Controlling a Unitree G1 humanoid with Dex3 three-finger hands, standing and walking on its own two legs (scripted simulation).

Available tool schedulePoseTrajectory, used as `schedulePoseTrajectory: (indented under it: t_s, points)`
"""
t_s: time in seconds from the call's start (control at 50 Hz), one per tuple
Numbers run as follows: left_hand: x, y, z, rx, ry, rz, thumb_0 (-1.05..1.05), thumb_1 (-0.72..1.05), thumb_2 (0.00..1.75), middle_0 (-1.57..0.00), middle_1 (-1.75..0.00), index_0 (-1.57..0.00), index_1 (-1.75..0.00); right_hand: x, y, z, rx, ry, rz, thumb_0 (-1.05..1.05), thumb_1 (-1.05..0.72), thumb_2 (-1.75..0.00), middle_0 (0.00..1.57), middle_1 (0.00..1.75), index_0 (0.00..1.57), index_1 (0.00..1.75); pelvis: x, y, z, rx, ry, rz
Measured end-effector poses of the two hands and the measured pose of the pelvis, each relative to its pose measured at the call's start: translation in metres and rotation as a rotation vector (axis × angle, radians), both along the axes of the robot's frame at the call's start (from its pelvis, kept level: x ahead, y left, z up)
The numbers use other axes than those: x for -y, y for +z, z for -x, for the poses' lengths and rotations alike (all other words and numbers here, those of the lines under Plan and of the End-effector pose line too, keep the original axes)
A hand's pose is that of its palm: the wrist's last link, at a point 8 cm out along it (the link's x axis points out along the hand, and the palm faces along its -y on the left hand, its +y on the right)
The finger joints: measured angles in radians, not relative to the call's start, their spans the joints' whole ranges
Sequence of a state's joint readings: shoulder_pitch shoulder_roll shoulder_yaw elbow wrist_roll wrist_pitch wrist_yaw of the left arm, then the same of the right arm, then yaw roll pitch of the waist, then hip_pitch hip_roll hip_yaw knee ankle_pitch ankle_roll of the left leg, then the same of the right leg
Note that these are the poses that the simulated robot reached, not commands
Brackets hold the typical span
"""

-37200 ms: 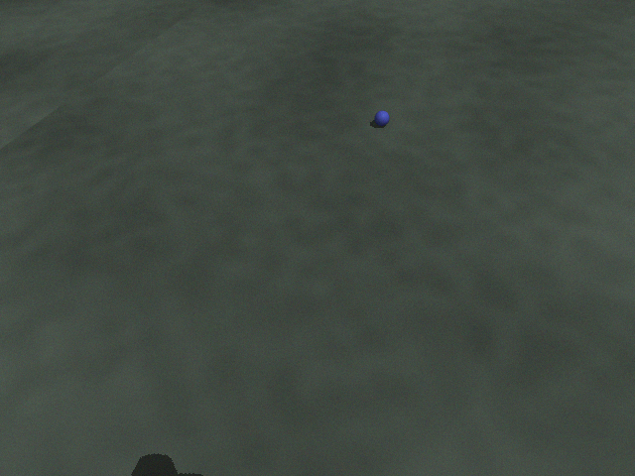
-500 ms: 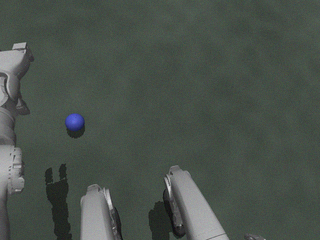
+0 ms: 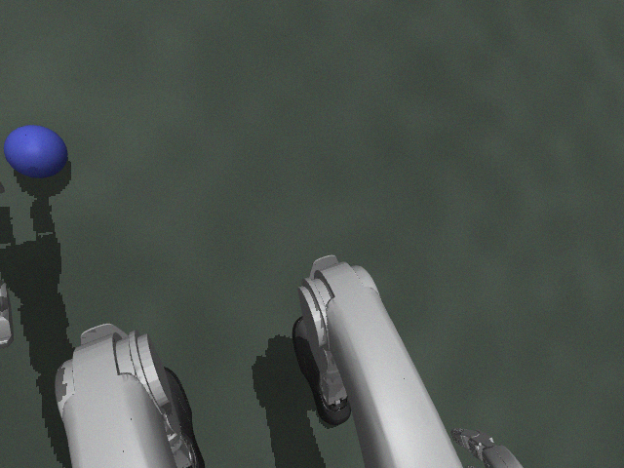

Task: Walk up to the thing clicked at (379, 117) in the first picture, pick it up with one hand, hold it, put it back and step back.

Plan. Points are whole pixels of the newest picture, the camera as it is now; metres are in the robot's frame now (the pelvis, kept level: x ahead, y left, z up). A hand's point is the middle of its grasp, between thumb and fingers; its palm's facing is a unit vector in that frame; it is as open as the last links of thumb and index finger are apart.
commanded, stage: approach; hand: left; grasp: from above
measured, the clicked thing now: (36, 151) +0.60 +0.25 -0.35
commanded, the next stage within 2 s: rest palm in 0.72 s
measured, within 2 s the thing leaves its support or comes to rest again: neither
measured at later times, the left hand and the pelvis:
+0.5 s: hand (22, 143) +0.59 +0.24 -0.28, palm faces -0.40 -0.06 -0.91, open 14.2 cm; pelvis +0.01 -0.01 -0.08, yaw -5 degrees
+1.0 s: hand (54, 144) +0.56 +0.20 -0.23, palm faces -0.39 -0.02 -0.92, open 13.5 cm; pelvis +0.00 +0.00 -0.07, yaw -4 degrees
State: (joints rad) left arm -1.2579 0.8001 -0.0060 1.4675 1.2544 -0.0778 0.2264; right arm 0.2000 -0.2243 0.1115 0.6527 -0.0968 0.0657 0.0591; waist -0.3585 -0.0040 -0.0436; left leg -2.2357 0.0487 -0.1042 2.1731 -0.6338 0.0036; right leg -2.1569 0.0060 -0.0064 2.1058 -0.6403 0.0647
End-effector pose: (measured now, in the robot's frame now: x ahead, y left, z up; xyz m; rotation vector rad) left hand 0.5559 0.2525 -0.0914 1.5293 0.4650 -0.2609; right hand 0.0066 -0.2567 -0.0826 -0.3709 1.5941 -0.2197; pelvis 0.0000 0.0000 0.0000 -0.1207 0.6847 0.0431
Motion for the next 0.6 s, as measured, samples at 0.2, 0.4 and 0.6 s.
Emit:
schedulePoseTrajectory:
  t_s: [0.2,0.4,0.6]
  points:
    - [0.012,-0.071,-0.013,-0.013,0.003,0.008,0.00,-0.58,1.00,-0.08,-1.06,-0.08,-1.06,-0.009,-0.043,0.012,-0.020,0.031,-0.028,0.00,-0.92,-0.90,0.20,0.30,0.20,0.30,0.003,-0.051,-0.002,0.039,-0.016,0.024]
    - [0.015,-0.125,-0.023,0.004,0.027,0.010,0.01,-0.55,0.97,-0.08,-1.07,-0.09,-1.05,-0.008,-0.049,0.020,-0.067,0.076,-0.025,0.00,-0.91,-0.89,0.20,0.30,0.20,0.30,0.005,-0.074,-0.008,0.069,-0.039,0.043]
    - [0.000,-0.111,-0.037,0.059,0.069,-0.025,0.01,-0.53,0.94,-0.08,-1.06,-0.10,-1.04,-0.001,-0.044,0.021,-0.102,0.085,-0.026,0.00,-0.92,-0.90,0.20,0.30,0.20,0.30,0.004,-0.076,-0.012,0.066,-0.051,0.063]
